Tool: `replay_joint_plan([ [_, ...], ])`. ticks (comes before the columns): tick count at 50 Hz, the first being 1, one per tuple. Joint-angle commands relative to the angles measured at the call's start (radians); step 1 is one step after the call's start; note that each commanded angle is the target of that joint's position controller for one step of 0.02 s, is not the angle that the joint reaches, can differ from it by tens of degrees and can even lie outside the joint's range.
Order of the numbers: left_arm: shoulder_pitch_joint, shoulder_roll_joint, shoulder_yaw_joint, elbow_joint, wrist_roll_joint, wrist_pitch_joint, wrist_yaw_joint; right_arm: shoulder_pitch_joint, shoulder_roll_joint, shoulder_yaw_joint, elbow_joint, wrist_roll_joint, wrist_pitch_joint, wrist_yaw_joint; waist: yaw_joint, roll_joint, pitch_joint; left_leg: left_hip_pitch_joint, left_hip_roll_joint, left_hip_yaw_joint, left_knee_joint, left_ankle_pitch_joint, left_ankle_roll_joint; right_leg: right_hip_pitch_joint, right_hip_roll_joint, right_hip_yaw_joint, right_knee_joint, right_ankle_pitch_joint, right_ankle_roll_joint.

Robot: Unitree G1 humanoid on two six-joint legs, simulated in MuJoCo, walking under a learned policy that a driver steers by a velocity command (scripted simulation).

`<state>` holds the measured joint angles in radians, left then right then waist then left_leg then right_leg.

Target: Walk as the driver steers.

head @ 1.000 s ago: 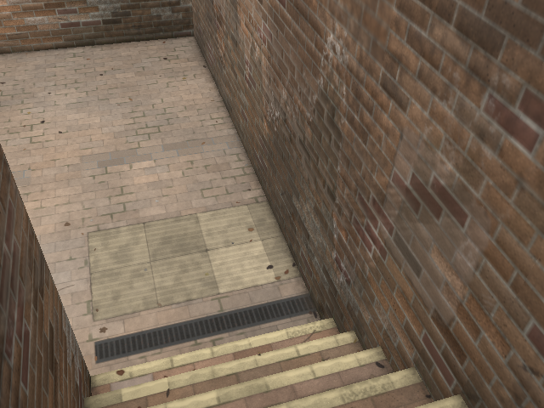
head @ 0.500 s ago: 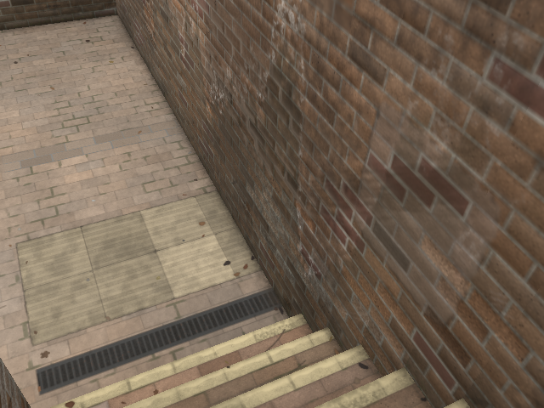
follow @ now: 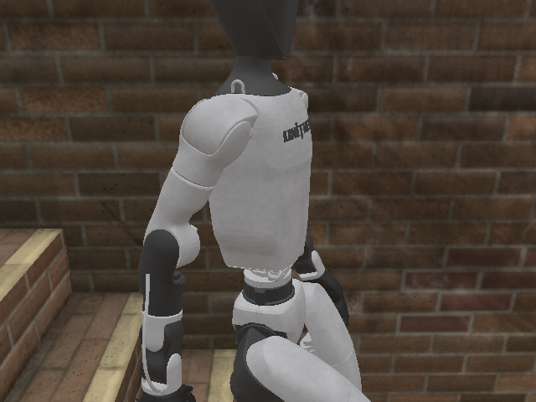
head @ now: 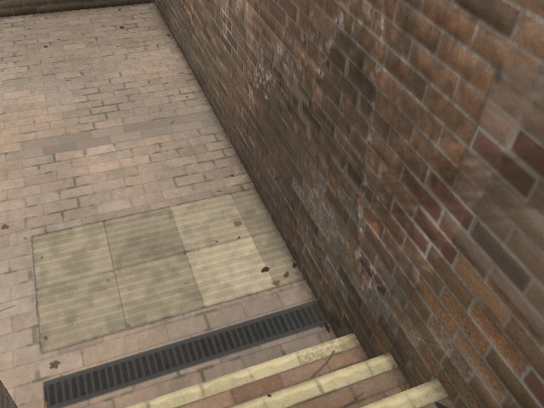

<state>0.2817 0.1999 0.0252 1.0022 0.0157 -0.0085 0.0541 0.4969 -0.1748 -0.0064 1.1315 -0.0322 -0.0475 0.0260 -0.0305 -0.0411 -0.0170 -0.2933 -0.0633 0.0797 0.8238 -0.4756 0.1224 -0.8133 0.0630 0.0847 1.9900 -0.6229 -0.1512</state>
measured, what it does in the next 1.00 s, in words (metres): goes down: right foot 0.20 m lower, then left foot 0.21 m lower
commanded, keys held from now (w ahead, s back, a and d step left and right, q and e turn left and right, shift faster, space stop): w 0.48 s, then w+q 0.30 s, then q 0.22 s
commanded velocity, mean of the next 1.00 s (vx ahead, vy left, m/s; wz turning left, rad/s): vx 0.46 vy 0.00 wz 0.19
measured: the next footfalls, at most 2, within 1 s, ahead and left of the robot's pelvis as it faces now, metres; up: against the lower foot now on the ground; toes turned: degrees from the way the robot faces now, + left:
right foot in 0.38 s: +0.32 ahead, -0.08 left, -0.20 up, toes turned -3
left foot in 0.78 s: +0.50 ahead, +0.12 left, -0.41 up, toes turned +8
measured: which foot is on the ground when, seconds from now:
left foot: down 0.00-0.34, up 0.36-0.76, down 0.78-1.00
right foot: up 0.00-0.36, down 0.38-0.80, up 0.82-1.00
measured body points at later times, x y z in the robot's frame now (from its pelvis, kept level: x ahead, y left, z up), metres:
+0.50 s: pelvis +0.27 +0.00 -0.19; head +0.26 +0.00 +0.26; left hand +0.26 +0.25 -0.34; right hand +0.24 -0.25 -0.34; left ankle +0.23 +0.14 -0.73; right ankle +0.28 -0.08 -0.91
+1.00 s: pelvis +0.48 +0.07 -0.41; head +0.48 +0.10 +0.04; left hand +0.53 +0.32 -0.56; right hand +0.48 -0.17 -0.54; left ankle +0.46 +0.12 -1.11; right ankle +0.61 -0.05 -0.96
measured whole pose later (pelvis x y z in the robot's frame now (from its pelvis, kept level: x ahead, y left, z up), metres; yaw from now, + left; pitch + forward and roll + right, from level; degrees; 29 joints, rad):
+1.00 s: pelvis +0.48 +0.07 -0.41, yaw +13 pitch -1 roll -2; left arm 0.15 0.20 0.01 0.92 0.06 0.04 0.05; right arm 0.46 -0.17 0.01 1.01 0.00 -0.02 -0.01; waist -0.01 -0.03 0.02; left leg -0.34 -0.11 -0.04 0.82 -0.45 0.11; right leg -0.93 -0.02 0.01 1.55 -0.19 0.01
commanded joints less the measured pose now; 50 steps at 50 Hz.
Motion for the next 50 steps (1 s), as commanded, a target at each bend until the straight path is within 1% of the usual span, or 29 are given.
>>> replay_joint_plan([
  [1,-0.119,0.050,-0.002,-0.094,0.002,0.002,-0.030,0.066,-0.072,0.021,-0.009,-0.016,-0.018,-0.030,0.057,0.064,0.284,-0.073,0.361,-0.543,-0.342,0.204,0.048,-0.430,-0.081,0.078,-0.392,0.383,0.108],
  [2,-0.152,0.016,-0.020,-0.107,0.000,0.011,-0.045,-0.015,-0.039,0.040,-0.036,-0.001,-0.021,-0.046,0.104,0.022,0.305,-0.330,0.313,-0.437,-0.370,0.242,0.037,-0.184,-0.100,-0.023,-0.655,0.567,0.139],
  [3,-0.107,-0.023,-0.027,-0.049,0.019,0.024,-0.057,-0.010,-0.080,0.032,-0.037,0.013,-0.029,-0.045,0.108,0.084,0.237,-0.426,0.278,-0.396,-0.351,0.282,0.019,0.041,-0.093,-0.059,-0.672,0.777,0.132],
  [4,-0.025,-0.011,-0.017,0.016,0.016,0.038,-0.057,0.012,-0.129,0.014,-0.041,0.022,-0.029,-0.044,0.114,0.142,0.174,-0.390,0.260,-0.367,-0.326,0.363,0.010,0.111,-0.077,-0.091,-0.617,0.843,0.121],
  [6,-0.125,0.042,-0.001,-0.009,-0.007,0.013,-0.063,0.040,-0.070,0.032,-0.035,0.073,-0.038,-0.061,0.085,0.103,0.214,-0.254,0.198,-0.318,-0.187,0.149,0.014,-0.017,-0.109,-0.050,-0.900,1.086,0.088],
  [9,-0.285,0.016,-0.009,-0.057,0.028,-0.011,-0.071,0.038,-0.067,0.023,-0.060,0.041,-0.023,-0.068,0.016,0.073,0.200,-0.280,0.161,-0.277,-0.138,-0.004,0.028,0.185,-0.090,-0.126,-1.119,1.249,0.086],
  [12,-0.377,0.010,-0.015,-0.113,-0.010,-0.025,-0.073,0.137,-0.024,0.026,-0.035,0.009,-0.012,-0.070,-0.087,0.083,0.249,-0.069,0.147,-0.266,-0.011,0.220,0.038,0.127,-0.081,-0.144,-1.331,1.083,0.099],
  [14,-0.354,0.011,-0.016,-0.118,0.001,-0.052,-0.065,0.145,-0.039,0.012,-0.028,0.001,-0.016,-0.065,-0.125,0.092,0.232,-0.021,0.119,-0.274,0.101,0.379,0.044,0.208,-0.069,-0.137,-1.399,1.096,0.105],
  [16,-0.125,0.070,0.001,-0.060,-0.015,-0.060,-0.055,0.042,-0.096,-0.008,-0.041,-0.005,-0.023,-0.062,-0.025,0.102,0.132,0.031,0.156,-0.301,0.308,0.582,0.083,0.365,-0.103,-0.088,-1.511,1.025,0.068],
  [18,0.232,0.151,0.038,0.065,0.002,-0.046,-0.056,-0.005,-0.115,-0.026,-0.038,0.012,-0.027,-0.048,0.121,0.071,0.041,-0.111,0.125,-0.206,0.692,0.929,0.047,0.773,-0.078,-0.173,-1.610,0.957,0.043],
  [19,0.396,0.174,0.058,0.126,0.006,-0.033,-0.066,-0.099,-0.149,-0.047,-0.032,0.002,-0.015,-0.053,0.281,-0.093,0.035,-0.331,-0.028,-0.121,1.201,0.324,-0.001,0.980,-0.166,-0.075,-1.763,1.065,-0.057],
  [20,0.384,0.174,0.039,0.117,-0.005,-0.040,-0.081,-0.017,-0.126,-0.056,-0.119,0.031,-0.016,-0.057,0.143,-0.193,-0.048,-0.708,-0.072,-0.111,1.284,-0.433,-0.041,1.275,-0.353,0.060,-1.339,1.493,-0.067],
  [21,0.344,0.146,0.020,0.101,-0.010,-0.042,-0.085,0.073,-0.087,-0.042,-0.122,0.032,-0.015,-0.064,0.084,-0.082,-0.113,-0.797,-0.019,-0.207,1.135,-0.369,-0.020,1.298,-0.428,0.152,-1.297,1.557,-0.108],
  [23,0.269,0.109,0.010,0.081,0.010,-0.052,-0.077,0.043,-0.083,-0.047,-0.101,-0.001,0.000,-0.063,0.021,0.048,0.001,-0.795,0.035,-0.237,0.889,-0.134,0.004,0.926,-0.374,0.122,-1.349,0.889,-0.105],
  [24,0.201,0.135,0.015,0.068,0.016,-0.058,-0.050,-0.042,-0.045,-0.036,-0.154,-0.013,0.013,-0.048,0.001,-0.115,0.005,-0.732,0.060,-0.259,0.699,0.081,-0.034,0.713,-0.435,0.247,-1.424,0.585,-0.160],
  [25,0.130,0.063,-0.009,0.056,0.005,-0.065,-0.039,-0.143,-0.073,-0.042,-0.178,-0.032,0.031,-0.045,-0.029,-0.045,0.099,-0.540,0.056,-0.252,0.459,0.326,-0.089,0.403,-0.381,0.169,-1.476,0.664,-0.120],
  [27,0.157,0.154,0.013,0.050,0.037,-0.080,-0.046,0.023,-0.054,-0.042,-0.089,-0.019,0.058,-0.049,-0.072,-0.086,0.032,-0.306,0.028,-0.145,0.549,0.454,-0.115,0.272,-0.369,0.130,-1.391,0.913,-0.125],
  [28,0.137,0.101,0.010,0.056,0.007,-0.097,-0.041,-0.037,-0.109,-0.057,-0.117,-0.023,0.051,-0.035,-0.079,-0.003,0.051,-0.350,0.066,-0.223,0.346,0.689,-0.097,0.291,-0.289,0.049,-1.320,0.718,-0.063],
  [30,0.045,0.074,-0.001,0.024,-0.026,-0.112,-0.031,-0.152,-0.066,-0.033,-0.169,-0.007,0.039,-0.013,-0.078,-0.027,0.063,-0.115,0.046,-0.147,0.082,1.049,-0.092,0.094,-0.209,-0.039,-1.295,0.228,0.013],
  [35,0.148,0.123,0.010,0.018,0.000,-0.093,-0.017,-0.272,-0.083,-0.015,-0.206,0.006,0.026,-0.012,0.043,-0.032,0.165,-0.040,0.042,-0.043,-0.180,0.992,-0.073,0.254,-0.248,-0.086,-1.030,0.294,0.019],
  [37,0.222,0.125,0.011,0.047,0.040,-0.051,0.011,-0.250,-0.115,-0.025,-0.209,0.028,0.004,-0.012,0.084,-0.016,0.214,-0.129,0.119,-0.090,-0.474,0.809,-0.025,0.478,-0.268,-0.078,-0.838,0.507,-0.007],
  [38,0.219,0.151,0.019,0.066,0.054,-0.021,0.033,-0.092,-0.125,-0.042,-0.166,0.033,-0.003,-0.008,0.019,-0.040,0.141,0.025,0.147,-0.096,-0.546,0.744,-0.001,0.487,-0.299,-0.047,-0.660,0.617,-0.037],
  [39,0.164,0.184,0.027,0.064,0.030,-0.016,0.027,0.159,-0.158,-0.066,-0.074,0.024,0.011,-0.009,-0.097,-0.013,-0.004,0.374,0.071,0.016,-0.401,0.778,0.009,0.351,-0.259,-0.109,-0.399,0.830,-0.036],
  [40,0.207,0.122,0.031,0.038,0.023,-0.017,0.010,0.184,-0.227,-0.077,-0.062,0.027,0.011,0.003,-0.084,0.270,0.003,0.433,0.205,-0.194,-0.442,1.177,0.079,0.179,-0.066,-0.182,0.111,0.125,0.007],
  [41,0.246,0.040,0.011,-0.012,0.006,-0.019,0.005,0.178,-0.238,-0.060,-0.063,0.040,0.015,0.016,0.025,0.390,-0.022,0.648,0.281,-0.287,-0.049,1.626,0.071,-0.253,-0.040,-0.196,0.268,-0.283,0.040],
  [42,0.173,0.090,0.006,-0.057,-0.001,-0.020,0.004,0.171,-0.230,-0.063,-0.094,0.059,0.019,0.011,-0.028,0.295,-0.090,0.680,0.344,-0.370,-0.098,1.647,0.102,-0.383,-0.067,-0.179,0.199,-0.210,0.051],
  [45,-0.025,0.094,0.003,-0.101,0.035,0.013,0.006,0.082,-0.252,-0.061,-0.149,0.023,0.033,-0.024,-0.014,0.124,-0.041,0.325,0.426,-0.651,-0.262,0.827,0.272,-0.428,-0.117,-0.047,0.007,0.016,0.111],
  [48,-0.128,0.039,-0.013,-0.156,0.040,0.047,-0.001,-0.055,-0.086,0.014,-0.194,0.033,0.013,-0.050,0.078,0.000,0.091,-0.148,0.244,-0.458,-0.232,0.860,0.116,-0.195,-0.090,-0.075,-0.522,0.522,0.191],
  [50,0.004,0.010,-0.013,-0.092,0.050,0.061,0.000,-0.097,-0.145,0.004,-0.211,0.030,0.010,-0.057,0.119,0.134,-0.012,-0.268,0.195,-0.433,-0.212,1.002,0.066,0.117,-0.055,-0.106,-0.565,0.719,0.186],
])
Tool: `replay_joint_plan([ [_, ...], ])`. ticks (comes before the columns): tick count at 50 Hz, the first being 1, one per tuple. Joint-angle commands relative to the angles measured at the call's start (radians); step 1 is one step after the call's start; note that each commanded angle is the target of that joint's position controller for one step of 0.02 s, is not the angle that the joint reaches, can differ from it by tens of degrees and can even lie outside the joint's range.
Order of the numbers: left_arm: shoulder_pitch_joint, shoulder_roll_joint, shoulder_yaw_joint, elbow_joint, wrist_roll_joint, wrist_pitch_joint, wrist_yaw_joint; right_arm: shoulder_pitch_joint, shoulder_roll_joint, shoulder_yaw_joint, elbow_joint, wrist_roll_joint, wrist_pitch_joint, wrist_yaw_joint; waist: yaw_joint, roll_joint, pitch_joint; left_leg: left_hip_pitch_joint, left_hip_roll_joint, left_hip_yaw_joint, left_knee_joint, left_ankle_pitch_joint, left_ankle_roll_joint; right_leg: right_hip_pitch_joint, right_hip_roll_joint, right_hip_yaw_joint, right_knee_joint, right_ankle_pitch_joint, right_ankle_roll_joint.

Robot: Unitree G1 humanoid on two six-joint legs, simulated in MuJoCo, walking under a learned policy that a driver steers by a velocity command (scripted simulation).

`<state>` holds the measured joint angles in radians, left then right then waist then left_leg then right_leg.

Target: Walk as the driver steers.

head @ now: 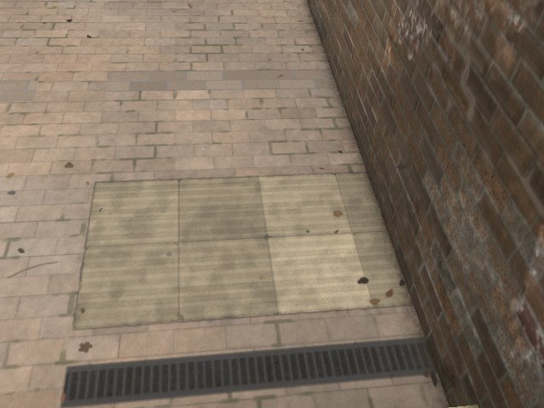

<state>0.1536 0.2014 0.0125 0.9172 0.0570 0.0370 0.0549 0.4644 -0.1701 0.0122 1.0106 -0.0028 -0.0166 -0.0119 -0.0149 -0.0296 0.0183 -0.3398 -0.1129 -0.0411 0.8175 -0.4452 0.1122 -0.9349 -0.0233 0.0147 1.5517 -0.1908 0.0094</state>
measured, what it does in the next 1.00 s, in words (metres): goes down, turning left: right foot 0.20 m lower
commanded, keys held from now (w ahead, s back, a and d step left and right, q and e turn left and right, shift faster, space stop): q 0.48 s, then no key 0.52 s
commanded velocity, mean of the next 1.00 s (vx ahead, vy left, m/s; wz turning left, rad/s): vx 0.05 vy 0.00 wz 0.40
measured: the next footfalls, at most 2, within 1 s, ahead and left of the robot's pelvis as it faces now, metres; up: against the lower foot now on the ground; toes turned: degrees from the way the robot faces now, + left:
right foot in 0.40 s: +0.27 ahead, -0.11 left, -0.20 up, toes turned +14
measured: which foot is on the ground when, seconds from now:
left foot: down 0.00-0.42, up 0.44-1.00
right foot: up 0.00-0.38, down 0.40-1.00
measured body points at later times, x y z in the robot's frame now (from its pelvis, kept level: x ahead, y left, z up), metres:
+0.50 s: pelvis +0.15 -0.06 -0.17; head +0.15 -0.07 +0.28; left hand +0.19 +0.21 -0.28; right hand +0.31 -0.28 -0.30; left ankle +0.05 +0.05 -0.58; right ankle +0.24 -0.12 -0.91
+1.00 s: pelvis +0.12 -0.05 -0.18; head +0.11 -0.08 +0.27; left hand +0.05 +0.20 -0.29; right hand +0.43 -0.12 -0.23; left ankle +0.06 +0.07 -0.55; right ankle +0.24 -0.12 -0.91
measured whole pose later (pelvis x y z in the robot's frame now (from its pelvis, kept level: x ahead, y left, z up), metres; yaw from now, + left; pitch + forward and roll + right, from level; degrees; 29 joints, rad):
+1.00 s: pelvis +0.12 -0.05 -0.18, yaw +21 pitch -3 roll +0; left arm 0.42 0.23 -0.04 0.74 0.03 -0.01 0.06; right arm 0.01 -0.18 0.02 0.56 0.01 0.14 -0.05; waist 0.11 0.05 -0.02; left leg -0.93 -0.12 -0.07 2.33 -0.68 -0.04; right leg -0.29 -0.04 -0.12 0.49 -0.15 -0.07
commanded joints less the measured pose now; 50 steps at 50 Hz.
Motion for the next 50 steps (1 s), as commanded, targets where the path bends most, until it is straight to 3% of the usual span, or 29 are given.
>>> replay_joint_plan([
  [1,0.169,0.027,0.004,0.001,0.004,0.018,-0.001,-0.071,-0.161,-0.020,-0.101,0.009,-0.017,-0.019,0.109,0.159,-0.080,-0.150,0.233,-0.308,-0.175,1.005,0.054,0.241,0.032,-0.029,-0.132,0.308,0.016],
  [2,0.100,0.079,0.023,-0.030,-0.006,0.018,0.001,0.009,-0.152,-0.020,-0.065,0.024,-0.016,-0.031,0.077,0.142,-0.041,-0.032,0.190,-0.321,-0.112,0.828,0.058,0.083,0.029,0.001,-0.219,0.380,0.010],
  [3,0.016,0.089,0.026,-0.073,-0.004,0.017,0.000,0.051,-0.135,-0.014,-0.064,0.025,-0.009,-0.039,0.040,0.138,-0.021,0.064,0.188,-0.377,-0.080,0.774,0.070,-0.016,0.027,0.021,-0.268,0.365,0.004],
  [5,-0.041,0.094,0.035,-0.100,0.008,0.004,-0.010,0.098,-0.144,-0.027,-0.075,0.007,0.010,-0.047,0.009,0.135,-0.013,0.189,0.193,-0.448,-0.022,0.782,0.105,-0.100,0.014,0.068,-0.371,0.315,-0.003],
  [6,-0.067,0.095,0.037,-0.117,-0.001,-0.004,-0.011,0.117,-0.143,-0.029,-0.081,0.002,0.012,-0.049,-0.003,0.140,-0.012,0.230,0.195,-0.486,-0.015,0.781,0.121,-0.128,0.017,0.083,-0.385,0.279,0.003],
  [7,-0.109,0.072,0.024,-0.156,-0.004,-0.008,-0.022,0.054,-0.116,-0.022,-0.115,-0.008,0.016,-0.059,-0.001,0.105,0.009,0.140,0.175,-0.484,-0.002,0.552,0.138,-0.073,0.032,0.077,-0.506,0.427,0.012],
  [8,-0.177,0.058,0.016,-0.167,0.003,-0.025,-0.031,0.023,-0.117,-0.020,-0.156,0.003,0.017,-0.068,-0.013,0.059,0.022,0.033,0.142,-0.492,-0.020,0.375,0.129,0.034,0.044,0.066,-0.585,0.537,0.020],
  [11,-0.164,0.052,0.014,-0.197,-0.004,-0.043,-0.041,-0.086,-0.128,-0.020,-0.220,0.009,0.004,-0.052,-0.006,0.105,0.037,-0.104,0.094,-0.506,0.019,0.277,0.123,0.253,0.066,0.067,-0.783,0.589,0.029],
  [14,-0.120,0.036,0.011,-0.228,-0.064,-0.067,-0.038,-0.087,-0.106,-0.025,-0.229,-0.022,0.018,-0.029,-0.073,0.144,0.079,-0.116,0.023,-0.439,0.091,0.272,0.107,0.450,0.045,0.067,-1.183,0.599,0.002],
  [15,-0.085,0.033,0.016,-0.226,-0.062,-0.076,-0.039,-0.096,-0.105,-0.023,-0.231,-0.022,0.023,-0.023,-0.087,0.161,0.056,-0.190,0.034,-0.453,0.126,0.319,0.108,0.570,0.038,0.054,-1.121,0.653,0.001],
  [17,0.019,0.068,0.033,-0.222,-0.072,-0.079,-0.029,-0.104,-0.112,-0.027,-0.252,-0.021,0.038,-0.006,-0.089,0.147,0.060,-0.203,0.003,-0.442,0.241,0.388,0.101,0.684,-0.007,0.039,-1.249,0.633,-0.001],
  [18,0.097,0.092,0.046,-0.199,-0.089,-0.081,-0.018,-0.068,-0.129,-0.035,-0.254,-0.033,0.042,-0.011,-0.077,0.103,0.082,-0.113,-0.023,-0.446,0.310,0.331,0.100,0.695,-0.078,0.089,-1.521,0.610,-0.019],
  [19,0.167,0.104,0.061,-0.167,-0.088,-0.080,-0.009,-0.035,-0.153,-0.042,-0.245,-0.027,0.039,-0.007,-0.075,0.026,0.040,-0.141,-0.041,-0.399,0.453,0.189,0.093,0.835,-0.091,0.048,-1.577,0.661,-0.012],
  [20,0.239,0.138,0.072,-0.152,-0.087,-0.067,-0.010,-0.019,-0.152,-0.048,-0.261,-0.029,0.035,0.003,-0.061,-0.095,-0.023,-0.286,-0.083,-0.316,0.640,-0.200,0.078,1.039,-0.152,0.078,-1.481,0.842,-0.018],
  [21,0.384,0.153,0.070,-0.149,-0.081,-0.049,-0.027,-0.051,-0.105,-0.044,-0.289,-0.017,0.033,0.011,0.001,-0.149,-0.181,-0.545,-0.116,-0.178,0.973,-0.518,0.041,1.344,-0.226,0.075,-1.107,1.125,-0.028],
  [22,0.427,0.166,0.058,-0.165,-0.082,-0.040,-0.048,-0.068,-0.076,-0.039,-0.347,0.027,0.046,0.009,0.047,-0.227,-0.297,-0.780,-0.132,-0.044,1.392,-0.754,0.005,1.542,-0.347,0.100,-0.793,1.157,-0.129],
  [23,0.429,0.179,0.062,-0.156,-0.104,-0.045,-0.066,-0.089,-0.079,-0.041,-0.353,0.023,0.048,0.001,0.067,-0.194,-0.306,-0.908,-0.096,-0.028,1.588,-0.618,-0.004,1.514,-0.381,0.194,-0.826,1.086,-0.188],
  [24,0.401,0.223,0.073,-0.180,-0.090,-0.062,-0.054,-0.196,-0.101,-0.042,-0.396,0.001,0.040,-0.011,0.105,-0.208,-0.299,-0.991,-0.079,0.010,1.703,-0.459,-0.056,1.415,-0.454,0.324,-0.975,0.820,-0.327],
  [25,0.302,0.177,0.055,-0.218,-0.070,-0.066,-0.032,-0.336,-0.147,-0.049,-0.426,-0.029,0.037,-0.019,0.104,-0.073,-0.215,-0.980,-0.061,-0.042,1.622,-0.251,-0.104,1.196,-0.436,0.365,-1.146,0.391,-0.395],
  [26,0.245,0.170,0.035,-0.200,-0.062,-0.061,-0.015,-0.426,-0.134,-0.046,-0.439,-0.049,0.062,-0.026,0.064,-0.006,-0.105,-0.931,-0.047,-0.057,1.670,-0.126,-0.119,0.953,-0.429,0.346,-1.212,0.275,-0.387],
  [28,0.250,0.139,0.000,-0.184,-0.051,-0.049,-0.018,-0.423,-0.080,-0.030,-0.445,-0.034,0.117,-0.038,0.010,0.021,0.005,-0.871,-0.055,-0.051,1.658,-0.071,-0.132,0.690,-0.327,0.232,-1.183,0.317,-0.307],
  [30,0.212,0.119,-0.024,-0.195,-0.057,-0.054,-0.022,-0.409,-0.039,-0.024,-0.436,-0.024,0.139,-0.037,-0.019,-0.020,0.018,-0.886,-0.080,-0.057,1.649,0.066,-0.164,0.565,-0.196,0.126,-1.120,0.153,-0.207],
  [32,0.219,0.124,-0.037,-0.195,-0.059,-0.056,-0.026,-0.415,-0.020,-0.022,-0.450,-0.017,0.147,-0.041,-0.016,-0.090,0.006,-0.891,-0.104,-0.048,1.682,0.089,-0.198,0.527,-0.166,0.124,-1.118,0.178,-0.169],
  [35,0.263,0.145,-0.038,-0.190,-0.060,-0.059,-0.018,-0.460,-0.035,-0.026,-0.476,-0.023,0.156,-0.052,0.022,-0.105,-0.025,-0.961,-0.107,-0.063,1.704,0.046,-0.221,0.650,-0.182,0.178,-1.123,0.196,-0.176],
  [41,0.344,0.174,-0.024,-0.197,-0.042,-0.057,0.015,-0.562,-0.045,-0.018,-0.531,-0.017,0.157,-0.048,0.094,-0.059,-0.072,-1.031,-0.083,-0.103,1.701,-0.052,-0.219,0.900,-0.259,0.267,-1.132,0.192,-0.272],
  [43,0.348,0.183,-0.018,-0.206,-0.036,-0.061,0.020,-0.582,-0.055,-0.017,-0.547,-0.017,0.148,-0.049,0.101,-0.003,-0.085,-1.001,-0.064,-0.113,1.651,-0.066,-0.213,0.916,-0.278,0.286,-1.141,0.167,-0.308],
  [44,0.349,0.202,-0.014,-0.202,-0.033,-0.067,0.020,-0.565,-0.031,-0.011,-0.544,-0.009,0.146,-0.050,0.100,-0.039,-0.098,-0.949,-0.053,-0.111,1.719,-0.157,-0.195,0.920,-0.314,0.300,-1.184,0.258,-0.336],
  [46,0.337,0.209,-0.011,-0.213,-0.034,-0.064,0.008,-0.575,-0.044,-0.006,-0.552,0.006,0.141,-0.053,0.112,-0.021,-0.081,-0.877,-0.020,-0.064,1.643,-0.225,-0.162,0.896,-0.321,0.256,-1.232,0.335,-0.361],
  [50,0.280,0.229,-0.002,-0.227,-0.026,-0.050,0.005,-0.561,-0.047,0.014,-0.576,0.013,0.131,-0.035,0.100,-0.056,-0.100,-0.643,0.042,0.025,1.391,-0.282,-0.119,0.838,-0.280,0.135,-1.326,0.297,-0.316],
])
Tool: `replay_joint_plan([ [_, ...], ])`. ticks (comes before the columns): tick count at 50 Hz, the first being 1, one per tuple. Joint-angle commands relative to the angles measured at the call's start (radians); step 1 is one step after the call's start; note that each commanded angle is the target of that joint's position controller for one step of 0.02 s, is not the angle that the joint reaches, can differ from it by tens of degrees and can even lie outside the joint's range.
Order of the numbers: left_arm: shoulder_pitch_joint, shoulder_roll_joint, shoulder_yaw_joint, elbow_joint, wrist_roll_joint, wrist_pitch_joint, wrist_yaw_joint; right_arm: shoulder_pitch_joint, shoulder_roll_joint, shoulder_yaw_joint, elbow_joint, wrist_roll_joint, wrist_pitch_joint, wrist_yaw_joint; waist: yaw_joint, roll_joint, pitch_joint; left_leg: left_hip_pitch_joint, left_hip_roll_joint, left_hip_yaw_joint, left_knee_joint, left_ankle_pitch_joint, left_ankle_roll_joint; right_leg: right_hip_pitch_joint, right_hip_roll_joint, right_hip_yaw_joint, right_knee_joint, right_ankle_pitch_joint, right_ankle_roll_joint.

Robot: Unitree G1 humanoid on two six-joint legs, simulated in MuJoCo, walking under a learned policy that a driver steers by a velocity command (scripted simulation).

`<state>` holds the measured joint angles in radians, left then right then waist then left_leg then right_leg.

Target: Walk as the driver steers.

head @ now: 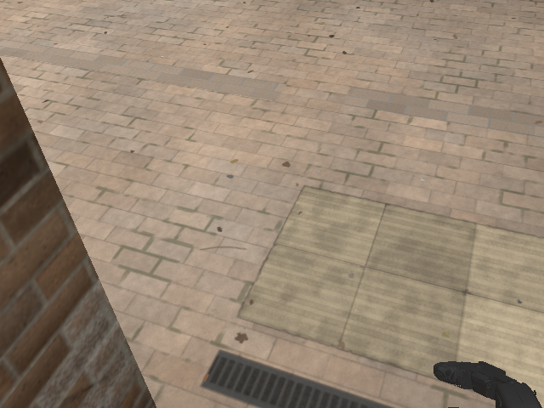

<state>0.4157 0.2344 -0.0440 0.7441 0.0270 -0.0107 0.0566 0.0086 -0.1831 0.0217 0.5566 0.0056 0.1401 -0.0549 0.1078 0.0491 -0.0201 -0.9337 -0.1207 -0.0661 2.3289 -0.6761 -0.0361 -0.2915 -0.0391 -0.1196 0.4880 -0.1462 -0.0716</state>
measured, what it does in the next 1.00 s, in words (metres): walks ahead: left foot 0.20 m higher, then right foot 0.20 m lower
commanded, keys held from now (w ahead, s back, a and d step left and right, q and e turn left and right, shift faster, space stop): no key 0.04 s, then w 0.96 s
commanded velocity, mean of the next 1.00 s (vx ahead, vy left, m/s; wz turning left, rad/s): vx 0.36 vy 0.00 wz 0.02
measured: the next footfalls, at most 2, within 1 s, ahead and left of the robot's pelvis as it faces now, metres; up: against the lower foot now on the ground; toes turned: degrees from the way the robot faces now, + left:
left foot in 0.12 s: -0.05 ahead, +0.13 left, +0.20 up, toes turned -2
right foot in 0.74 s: +0.15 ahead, -0.04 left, +0.00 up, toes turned +1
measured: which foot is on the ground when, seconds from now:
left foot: up 0.00-0.10, down 0.12-0.74, up 0.76-1.00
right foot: down 0.00-0.10, up 0.12-0.72, down 0.74-1.00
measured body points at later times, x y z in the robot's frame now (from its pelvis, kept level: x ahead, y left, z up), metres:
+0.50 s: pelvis +0.01 +0.06 +0.14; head +0.00 +0.09 +0.59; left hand +0.10 +0.31 -0.01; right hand -0.09 -0.21 +0.03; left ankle -0.09 +0.13 -0.53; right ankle +0.09 -0.10 -0.49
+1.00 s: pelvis +0.17 +0.02 -0.03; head +0.15 +0.00 +0.42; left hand +0.06 +0.25 -0.17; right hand +0.26 -0.21 -0.18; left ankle +0.36 +0.18 -0.62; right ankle +0.11 -0.04 -0.73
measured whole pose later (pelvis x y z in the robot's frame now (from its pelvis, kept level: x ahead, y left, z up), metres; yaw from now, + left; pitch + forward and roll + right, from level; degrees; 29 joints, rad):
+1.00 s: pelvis +0.17 +0.02 -0.03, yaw +0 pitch -2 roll +0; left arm 0.59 0.16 -0.01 1.12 0.00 -0.08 0.00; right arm 0.20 -0.19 -0.03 0.98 -0.05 0.00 0.00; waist -0.01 0.04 -0.03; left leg -0.95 0.03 -0.07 1.28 0.19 0.01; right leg -0.20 0.08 -0.02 0.77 -0.52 -0.10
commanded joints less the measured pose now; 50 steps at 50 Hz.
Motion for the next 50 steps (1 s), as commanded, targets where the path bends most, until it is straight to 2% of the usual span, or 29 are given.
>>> replay_joint_plan([
  [1,0.006,0.211,0.060,-0.050,0.009,0.006,-0.003,-0.084,-0.030,0.010,-0.120,0.006,-0.032,0.020,-0.031,-0.167,-0.062,0.052,0.071,0.091,-0.235,-0.102,0.055,0.153,-0.246,0.212,-0.291,0.231,-0.204],
  [3,-0.084,0.241,0.077,-0.062,-0.020,0.025,-0.016,0.055,-0.049,0.018,-0.096,0.010,-0.041,0.048,-0.108,-0.204,-0.089,0.444,0.073,0.133,-0.518,-0.210,0.141,-0.049,-0.204,0.087,-0.396,0.074,-0.115],
  [5,-0.042,0.266,0.118,-0.027,-0.100,0.053,-0.029,0.197,-0.042,0.039,-0.063,-0.015,-0.047,0.086,-0.123,-0.345,-0.019,0.704,0.006,0.085,-0.879,-0.504,0.261,-0.222,-0.230,0.174,-0.562,-0.391,-0.042],
  [6,0.092,0.235,0.132,0.023,-0.089,0.093,-0.013,0.240,-0.043,0.044,-0.022,0.003,-0.060,0.101,-0.114,-0.139,0.122,0.574,-0.054,0.034,-1.381,-0.670,0.308,-0.128,-0.184,0.216,-0.438,-0.711,0.017],
  [7,-0.120,0.186,0.133,-0.068,-0.063,0.093,-0.030,0.413,-0.119,0.026,0.047,-0.002,-0.066,0.094,-0.271,0.298,0.327,0.669,0.195,-0.547,-1.615,-0.598,0.394,-0.685,-0.051,0.149,-0.008,-0.764,0.075],
  [8,-0.320,0.211,0.153,-0.129,-0.027,0.056,-0.044,0.635,-0.150,0.008,0.132,-0.020,-0.088,0.038,-0.434,0.324,0.387,0.737,0.296,-1.069,-1.763,-0.462,0.450,-1.047,0.060,0.593,0.127,-0.720,0.054],
  [9,-0.310,0.181,0.158,-0.123,-0.048,0.009,-0.059,0.682,-0.166,-0.005,0.219,-0.043,-0.108,-0.004,-0.403,0.182,0.347,0.807,0.304,-1.048,-1.812,-0.365,0.432,-1.107,0.135,0.816,0.179,-0.519,0.046],
  [11,-0.262,0.131,0.155,-0.065,-0.061,-0.017,-0.068,0.547,-0.178,-0.020,0.279,-0.077,-0.126,-0.027,-0.240,0.079,0.211,0.698,0.268,-0.809,-1.720,-0.119,0.327,-0.904,0.206,0.725,0.374,-0.303,0.063],
  [14,-0.073,0.071,0.149,0.050,-0.027,0.052,-0.041,0.269,-0.105,-0.029,0.251,-0.041,-0.147,0.031,0.011,0.037,0.084,0.218,0.229,-0.436,-1.652,0.060,0.194,-0.472,0.272,0.442,0.914,0.041,0.103],
  [16,-0.016,0.047,0.132,0.095,-0.006,0.073,-0.053,0.219,-0.094,-0.028,0.255,-0.021,-0.154,0.035,0.059,-0.021,0.078,0.121,0.216,-0.320,-1.675,0.038,0.162,-0.377,0.251,0.358,1.035,0.170,0.125],
  [19,-0.109,0.069,0.120,0.083,0.034,0.078,-0.062,0.357,-0.130,-0.041,0.313,-0.015,-0.173,0.032,-0.018,-0.042,0.094,0.235,0.186,-0.191,-1.625,0.174,0.170,-0.361,0.234,0.281,0.918,0.278,0.103],
  [22,-0.203,0.071,0.114,0.054,0.058,0.070,-0.067,0.569,-0.157,-0.051,0.381,-0.019,-0.182,0.022,-0.126,0.044,0.072,0.559,0.186,-0.176,-1.534,0.314,0.196,-0.521,0.220,0.284,0.763,0.281,0.071],
  [28,-0.390,0.040,0.100,-0.014,0.019,0.009,-0.078,0.617,-0.147,-0.054,0.398,-0.050,-0.181,-0.011,-0.253,0.087,0.082,0.763,0.213,-0.235,-1.424,0.459,0.262,-0.495,0.143,0.276,0.187,0.393,0.073],
  [31,-0.363,0.003,0.091,-0.011,-0.012,-0.009,-0.084,0.547,-0.143,-0.050,0.404,-0.048,-0.169,-0.007,-0.244,0.078,0.095,0.636,0.205,-0.261,-1.372,0.470,0.293,-0.280,0.083,0.214,0.000,0.399,0.023],
  [34,-0.041,0.031,0.105,0.114,-0.028,0.001,-0.069,0.451,-0.167,-0.048,0.405,-0.051,-0.158,-0.001,-0.109,0.092,0.046,0.455,0.195,-0.244,-1.162,0.627,0.303,0.074,0.041,0.130,0.009,0.322,-0.016],
  [35,0.009,0.074,0.121,0.146,-0.037,0.005,-0.071,0.477,-0.156,-0.052,0.411,-0.063,-0.152,-0.005,-0.105,0.001,0.075,0.522,0.168,-0.232,-1.036,0.641,0.309,0.095,-0.039,0.183,-0.281,0.278,-0.035],
  [36,0.090,0.068,0.125,0.192,-0.029,0.006,-0.066,0.495,-0.152,-0.057,0.442,-0.063,-0.145,-0.003,-0.075,-0.099,0.049,0.445,0.117,-0.124,-0.808,0.614,0.286,0.294,-0.018,0.087,-0.377,0.369,-0.019],
  [37,0.206,0.063,0.125,0.231,-0.033,0.008,-0.062,0.488,-0.125,-0.064,0.447,-0.067,-0.146,0.014,-0.019,-0.226,0.008,0.207,0.002,-0.033,-0.396,0.138,0.251,0.512,-0.092,0.186,-0.301,0.388,-0.068],
  [38,0.285,0.064,0.105,0.240,-0.032,0.010,-0.077,0.466,-0.039,-0.050,0.402,-0.048,-0.155,0.021,-0.017,-0.255,-0.063,-0.158,-0.054,0.003,-0.046,-0.238,0.222,0.715,-0.173,0.257,0.227,0.705,-0.060],
  [39,0.220,0.106,0.100,0.225,-0.032,0.005,-0.093,0.477,-0.068,-0.044,0.346,-0.025,-0.170,0.021,-0.083,-0.256,-0.079,-0.336,-0.008,0.019,-0.016,-0.133,0.232,0.731,-0.234,0.310,0.267,0.775,-0.096],
  [40,0.237,0.205,0.139,0.239,-0.031,-0.019,-0.085,0.453,-0.126,-0.052,0.334,-0.016,-0.174,0.002,-0.042,-0.298,-0.117,-0.379,0.035,-0.045,-0.152,-0.023,0.199,0.657,-0.384,0.582,0.032,0.081,-0.271],
  [41,0.193,0.149,0.121,0.251,-0.032,-0.027,-0.075,0.329,-0.166,-0.063,0.339,-0.053,-0.159,-0.005,-0.054,-0.185,0.036,-0.432,0.094,-0.040,-0.226,0.063,0.152,0.458,-0.381,0.657,-0.132,-0.372,-0.301],
  [42,0.126,0.068,0.091,0.248,-0.029,-0.037,-0.076,0.264,-0.173,-0.072,0.354,-0.074,-0.140,0.003,-0.083,-0.125,0.150,-0.413,0.109,-0.031,-0.284,0.131,0.119,0.283,-0.305,0.638,-0.163,-0.476,-0.279],
  [43,0.092,0.022,0.061,0.266,0.004,-0.064,-0.071,0.255,-0.130,-0.071,0.361,-0.064,-0.141,0.012,-0.126,-0.081,0.232,-0.377,0.112,-0.111,-0.501,0.337,0.083,0.106,-0.225,0.539,-0.068,-0.360,-0.205],
  [44,0.110,0.016,0.055,0.284,0.008,-0.078,-0.065,0.266,-0.095,-0.063,0.378,-0.062,-0.140,0.024,-0.143,-0.105,0.232,-0.320,0.107,-0.079,-0.549,0.402,0.063,0.000,-0.197,0.509,-0.026,-0.206,-0.178],
  [45,0.011,-0.014,0.031,0.265,-0.017,-0.088,-0.052,0.232,-0.071,-0.049,0.352,-0.053,-0.139,0.041,-0.221,-0.050,0.271,-0.126,0.138,-0.035,-0.881,0.602,0.013,-0.265,-0.142,0.401,-0.079,-0.125,-0.147],
  [47,0.049,0.071,0.052,0.289,-0.006,-0.098,-0.054,0.309,-0.027,-0.046,0.425,-0.072,-0.127,0.050,-0.206,-0.175,0.153,0.118,0.142,0.029,-0.906,0.826,0.015,-0.310,-0.131,0.425,-0.066,0.027,-0.148],
  [49,0.058,0.068,0.054,0.297,-0.041,-0.091,-0.043,0.267,-0.103,-0.071,0.413,-0.043,-0.152,0.067,-0.201,-0.124,0.129,0.091,0.165,-0.009,-1.200,1.087,0.041,-0.184,-0.076,0.353,0.021,-0.123,-0.105],
  [50,0.092,0.058,0.052,0.301,-0.043,-0.087,-0.043,0.186,-0.104,-0.077,0.405,-0.041,-0.163,0.070,-0.151,-0.157,0.141,0.083,0.171,0.006,-1.241,1.143,0.052,-0.131,-0.090,0.408,0.022,-0.196,-0.116],
])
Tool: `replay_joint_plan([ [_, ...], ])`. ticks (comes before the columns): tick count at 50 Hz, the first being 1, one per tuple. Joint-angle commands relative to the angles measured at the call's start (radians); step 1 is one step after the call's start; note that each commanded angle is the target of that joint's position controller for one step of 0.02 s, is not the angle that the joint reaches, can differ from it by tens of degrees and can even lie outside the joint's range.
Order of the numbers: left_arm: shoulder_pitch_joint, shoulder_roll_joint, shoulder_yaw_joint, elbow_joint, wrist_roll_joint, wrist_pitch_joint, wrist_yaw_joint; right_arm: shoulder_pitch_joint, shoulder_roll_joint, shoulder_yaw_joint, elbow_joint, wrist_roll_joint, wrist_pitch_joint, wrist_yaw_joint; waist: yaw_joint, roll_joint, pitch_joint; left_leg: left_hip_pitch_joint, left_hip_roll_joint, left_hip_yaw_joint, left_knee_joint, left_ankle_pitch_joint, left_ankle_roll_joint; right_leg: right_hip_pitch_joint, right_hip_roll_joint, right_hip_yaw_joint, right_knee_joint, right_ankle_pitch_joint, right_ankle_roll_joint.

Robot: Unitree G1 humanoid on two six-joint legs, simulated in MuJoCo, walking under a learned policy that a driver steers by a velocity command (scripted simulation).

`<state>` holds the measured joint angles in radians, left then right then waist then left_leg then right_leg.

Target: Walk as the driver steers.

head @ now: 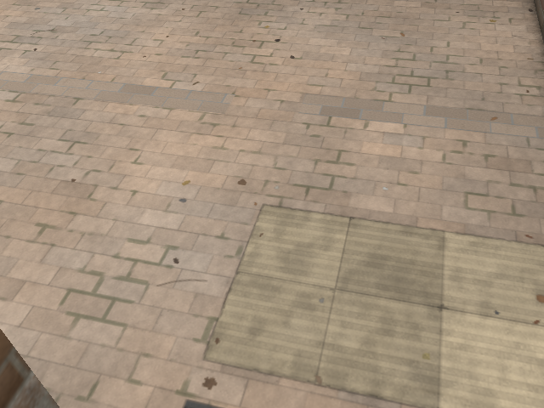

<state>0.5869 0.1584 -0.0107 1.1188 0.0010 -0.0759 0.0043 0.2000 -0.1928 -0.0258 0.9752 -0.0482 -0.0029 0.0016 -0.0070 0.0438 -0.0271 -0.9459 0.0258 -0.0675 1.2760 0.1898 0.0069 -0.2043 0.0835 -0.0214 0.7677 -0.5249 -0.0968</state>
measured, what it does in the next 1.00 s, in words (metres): goes down, turning right: left foot 0.20 m lower, then right foot 0.21 m lower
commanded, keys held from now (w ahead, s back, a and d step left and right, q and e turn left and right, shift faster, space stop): w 0.18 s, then w+e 0.46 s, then e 0.34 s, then w+e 0.02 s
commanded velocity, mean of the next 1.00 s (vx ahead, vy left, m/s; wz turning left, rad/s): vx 0.41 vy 0.00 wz -0.35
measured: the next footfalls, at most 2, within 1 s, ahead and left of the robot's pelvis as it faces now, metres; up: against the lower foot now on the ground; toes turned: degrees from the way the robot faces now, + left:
left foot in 0.28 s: +0.27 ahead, +0.15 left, -0.20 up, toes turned +0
right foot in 0.76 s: +0.58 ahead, -0.10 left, -0.41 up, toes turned -19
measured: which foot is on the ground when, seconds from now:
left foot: up 0.00-0.26, down 0.28-0.74, up 0.76-1.00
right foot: down 0.00-0.28, up 0.30-0.74, down 0.76-1.00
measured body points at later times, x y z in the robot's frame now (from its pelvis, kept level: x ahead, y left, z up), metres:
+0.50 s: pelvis +0.29 +0.05 -0.20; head +0.30 +0.07 +0.25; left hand +0.30 +0.30 -0.36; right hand +0.23 -0.20 -0.34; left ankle +0.23 +0.15 -0.91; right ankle +0.36 -0.11 -0.83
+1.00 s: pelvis +0.55 -0.02 -0.38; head +0.60 -0.06 +0.06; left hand +0.67 +0.19 -0.53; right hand +0.59 -0.28 -0.52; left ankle +0.73 +0.07 -1.04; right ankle +0.55 -0.09 -1.11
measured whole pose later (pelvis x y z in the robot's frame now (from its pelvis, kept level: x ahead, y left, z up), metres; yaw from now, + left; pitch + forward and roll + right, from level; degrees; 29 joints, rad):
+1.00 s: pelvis +0.55 -0.02 -0.38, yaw -24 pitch +1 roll -1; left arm 0.27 0.19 0.03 0.97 0.02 -0.03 0.01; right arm 0.11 -0.19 -0.01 0.84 -0.03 -0.02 -0.02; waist 0.02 0.04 0.11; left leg -0.76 0.07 -0.05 1.06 -0.19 0.00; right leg -0.30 0.14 0.04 0.50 -0.21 -0.11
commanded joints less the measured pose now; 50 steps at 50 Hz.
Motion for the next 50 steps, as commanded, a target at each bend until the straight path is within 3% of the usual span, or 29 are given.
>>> replay_joint_plan([
  [1,-0.128,0.125,0.016,-0.091,-0.015,-0.018,0.019,-0.088,-0.086,-0.017,-0.045,0.008,-0.029,0.014,-0.032,-0.088,0.153,0.206,0.019,0.032,-0.358,0.433,0.009,-0.306,-0.183,0.266,-0.232,0.001,-0.083],
  [5,-0.031,0.112,0.019,-0.082,0.025,0.002,0.019,-0.249,-0.065,-0.019,-0.100,-0.002,-0.030,0.022,0.106,-0.117,0.223,0.154,0.033,0.030,-0.522,0.353,0.012,-0.117,-0.189,0.320,-0.122,0.050,-0.139],
  [7,0.029,0.093,0.015,-0.058,0.043,-0.001,0.020,-0.329,-0.064,-0.014,-0.157,0.034,-0.054,0.016,0.184,-0.101,0.265,0.211,0.021,0.055,-0.748,0.302,0.001,-0.037,-0.157,0.275,-0.046,0.231,-0.133],
  [10,0.006,0.086,0.012,-0.052,0.051,-0.007,0.024,-0.233,-0.051,-0.015,-0.143,0.035,-0.078,0.030,0.186,-0.112,0.196,0.383,0.052,0.016,-0.829,0.295,0.041,0.004,-0.145,0.286,0.139,0.414,-0.133],
  [12,-0.055,0.113,0.024,-0.065,0.053,0.006,0.022,0.056,-0.097,-0.035,-0.046,0.040,-0.081,0.027,0.068,-0.091,0.112,0.676,0.101,-0.031,-0.925,0.187,0.069,-0.074,-0.140,0.332,0.401,0.583,-0.150],
  [13,-0.044,0.132,0.033,-0.040,0.056,0.007,0.020,0.164,-0.148,-0.058,0.004,0.036,-0.085,0.021,0.020,-0.040,0.074,0.790,0.052,0.048,-0.965,0.185,0.053,-0.051,-0.115,0.286,0.548,0.717,-0.135],
  [14,-0.040,0.163,0.046,-0.036,0.041,0.012,0.014,0.298,-0.172,-0.068,0.055,0.017,-0.081,0.018,-0.045,0.036,0.057,1.034,0.079,0.035,-1.061,0.247,0.059,-0.213,-0.059,0.254,0.799,0.598,-0.109],
  [15,0.057,0.121,0.061,-0.033,0.002,0.013,0.014,0.404,-0.246,-0.084,0.090,-0.006,-0.078,0.025,-0.021,0.258,0.002,1.393,0.250,-0.041,-0.785,0.823,0.128,-0.587,0.091,0.117,1.182,-0.345,-0.048],
  [16,0.109,0.132,0.057,-0.042,-0.012,0.020,0.037,0.410,-0.197,-0.062,0.054,0.006,-0.078,0.048,0.008,0.143,-0.101,1.575,0.381,-0.110,-0.571,0.812,0.137,-0.835,-0.011,0.095,1.153,-0.351,-0.033],
  [18,-0.003,0.133,0.069,-0.028,0.043,0.035,0.038,0.389,-0.148,-0.047,0.040,0.033,-0.074,0.051,-0.041,0.058,-0.031,1.312,0.349,-0.115,-0.643,0.436,0.171,-0.870,-0.073,0.067,1.102,-0.214,-0.033],
  [19,-0.054,0.138,0.073,-0.072,0.060,0.040,0.019,0.340,-0.198,-0.061,0.030,0.039,-0.073,0.023,-0.005,0.167,-0.022,1.047,0.407,-0.244,-0.733,-0.062,0.279,-0.781,-0.127,0.076,0.922,-0.023,-0.013],
  [20,-0.175,0.133,0.078,-0.086,0.073,0.045,0.011,0.327,-0.148,-0.046,0.049,0.037,-0.086,0.010,-0.008,0.140,0.099,0.907,0.400,-0.240,-0.728,-0.010,0.272,-0.824,-0.158,0.149,0.847,0.116,0.002],
  [21,-0.279,0.120,0.074,-0.145,0.048,0.046,-0.002,0.233,-0.111,-0.034,0.038,0.043,-0.107,-0.005,0.024,0.097,0.190,0.632,0.348,-0.145,-0.798,-0.027,0.239,-0.686,-0.165,0.166,0.503,0.345,0.063],
  [23,-0.207,0.073,0.074,-0.094,0.086,0.068,-0.018,0.218,-0.169,-0.052,0.038,0.023,-0.123,-0.026,0.062,0.053,0.095,0.546,0.286,-0.075,-0.767,0.018,0.217,-0.489,-0.125,0.071,0.478,0.501,0.076],
  [25,-0.285,0.090,0.086,-0.122,0.070,0.056,-0.031,0.208,-0.104,-0.041,0.045,0.046,-0.152,-0.036,0.058,0.063,0.079,0.617,0.216,-0.001,-0.665,-0.232,0.130,-0.558,-0.133,0.114,0.286,0.794,0.043],
  [27,-0.374,0.047,0.066,-0.136,0.034,0.026,-0.049,0.162,-0.071,-0.034,0.032,0.058,-0.150,-0.030,0.047,0.010,0.065,0.436,0.154,0.094,-0.669,-0.608,0.083,-0.285,-0.095,0.056,0.037,1.163,0.028],
  [29,-0.424,0.060,0.061,-0.144,0.026,0.027,-0.056,0.183,-0.091,-0.037,0.029,0.038,-0.144,-0.028,0.028,0.041,0.125,0.470,0.188,0.079,-0.629,-0.628,0.090,-0.306,-0.104,0.074,0.025,1.213,0.012],
  [33,-0.651,0.070,0.039,-0.220,0.029,0.022,-0.048,0.348,-0.057,-0.021,0.063,0.016,-0.122,-0.045,-0.109,-0.041,0.256,0.669,0.184,0.112,-0.443,-0.571,0.098,-0.389,-0.128,-0.008,-0.252,1.142,0.011],
  [35,-0.495,0.083,0.042,-0.179,0.011,0.020,-0.067,0.308,-0.101,-0.023,0.062,-0.010,-0.085,-0.043,-0.044,0.029,0.203,0.713,0.201,0.087,-0.272,-0.396,0.140,-0.237,-0.180,0.008,-0.366,1.057,-0.002],
  [37,-0.166,0.185,0.072,-0.066,0.036,0.020,-0.070,0.272,-0.119,-0.031,0.061,0.008,-0.063,-0.050,0.110,-0.016,0.070,0.624,0.148,0.135,0.123,-0.223,0.138,0.176,-0.145,-0.031,-0.530,1.001,-0.019],
  [38,-0.045,0.253,0.097,-0.010,0.059,0.027,-0.067,0.270,-0.082,-0.032,0.055,0.009,-0.060,-0.038,0.157,-0.216,0.052,0.470,-0.024,0.260,0.538,-0.852,0.089,0.359,-0.177,-0.021,-0.547,1.269,-0.061],
  [39,-0.036,0.328,0.105,-0.021,0.062,0.024,-0.065,0.401,-0.071,-0.042,0.016,0.067,-0.054,-0.043,0.048,-0.326,-0.074,0.049,-0.050,0.188,0.751,-1.160,0.048,0.778,-0.354,0.140,-0.068,1.902,-0.109],
  [40,-0.037,0.305,0.104,-0.067,0.046,0.028,-0.053,0.285,-0.113,-0.026,-0.053,0.067,-0.061,-0.047,0.147,-0.294,-0.206,-0.163,-0.022,0.135,0.772,-1.082,0.059,0.899,-0.424,0.272,-0.066,1.875,-0.217],
  [41,-0.090,0.255,0.087,-0.099,0.030,0.036,-0.033,0.203,-0.128,-0.020,-0.086,0.039,-0.059,-0.042,0.145,-0.160,-0.212,-0.201,0.024,0.095,0.646,-0.963,0.063,0.797,-0.414,0.306,-0.166,1.459,-0.233],
  [43,-0.207,0.234,0.075,-0.154,0.019,0.038,0.016,0.203,-0.088,-0.009,-0.116,0.003,-0.052,-0.022,0.038,-0.109,-0.209,-0.137,0.076,0.020,0.414,-0.670,0.039,0.503,-0.459,0.399,-0.264,0.945,-0.264],
  [44,-0.263,0.206,0.068,-0.190,0.032,0.033,0.026,0.179,-0.099,-0.012,-0.106,-0.010,-0.038,-0.027,0.019,-0.084,-0.159,-0.027,0.080,0.023,0.355,-0.619,0.019,0.278,-0.455,0.437,-0.312,0.926,-0.282],
  [45,-0.324,0.204,0.063,-0.190,0.040,0.034,0.030,0.092,-0.081,-0.006,-0.143,-0.003,-0.012,-0.022,-0.016,-0.034,-0.039,0.153,0.071,0.039,0.048,-0.477,-0.016,-0.018,-0.350,0.317,-0.422,0.995,-0.246],
  [46,-0.321,0.214,0.069,-0.191,0.045,0.030,0.026,0.069,-0.067,-0.002,-0.150,0.007,-0.005,-0.026,-0.022,-0.073,-0.018,0.253,0.041,0.059,-0.042,-0.432,-0.028,-0.098,-0.307,0.294,-0.416,1.125,-0.230],
  [50,-0.320,0.183,0.074,-0.230,0.003,0.039,0.009,0.053,-0.067,0.007,-0.154,0.028,-0.032,-0.018,-0.003,-0.154,-0.104,0.434,0.006,0.046,-0.379,-0.208,-0.010,-0.059,-0.180,0.206,-0.338,1.071,-0.153],
])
